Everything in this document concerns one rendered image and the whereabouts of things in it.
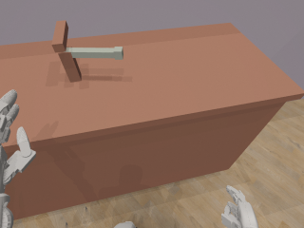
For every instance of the tap lever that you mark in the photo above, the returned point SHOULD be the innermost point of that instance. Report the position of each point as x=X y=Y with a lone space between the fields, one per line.
x=116 y=53

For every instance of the counter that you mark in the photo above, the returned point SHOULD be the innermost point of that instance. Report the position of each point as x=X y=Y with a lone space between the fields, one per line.
x=182 y=103

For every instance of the robot left forearm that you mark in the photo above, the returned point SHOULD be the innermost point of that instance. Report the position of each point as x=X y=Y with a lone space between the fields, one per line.
x=6 y=216

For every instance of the robot left hand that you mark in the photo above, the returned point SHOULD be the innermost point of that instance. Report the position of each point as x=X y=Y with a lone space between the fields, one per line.
x=20 y=160

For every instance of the robot right hand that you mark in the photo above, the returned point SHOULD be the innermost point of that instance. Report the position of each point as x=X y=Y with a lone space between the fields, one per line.
x=243 y=213

